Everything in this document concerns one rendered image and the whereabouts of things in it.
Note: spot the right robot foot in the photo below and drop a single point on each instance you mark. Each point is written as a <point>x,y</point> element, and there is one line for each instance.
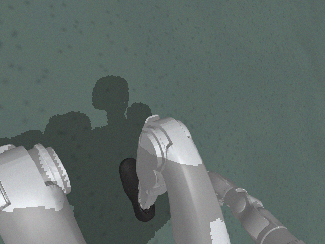
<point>129,179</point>

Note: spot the right robot arm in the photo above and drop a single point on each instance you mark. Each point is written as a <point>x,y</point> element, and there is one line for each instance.
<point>258,222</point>

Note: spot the right robot hand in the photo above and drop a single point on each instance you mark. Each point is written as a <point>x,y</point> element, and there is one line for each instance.
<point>221,185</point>

